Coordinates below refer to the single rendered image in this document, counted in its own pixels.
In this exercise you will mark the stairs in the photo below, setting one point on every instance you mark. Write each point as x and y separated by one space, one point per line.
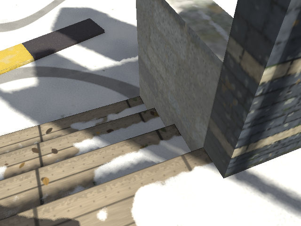
50 161

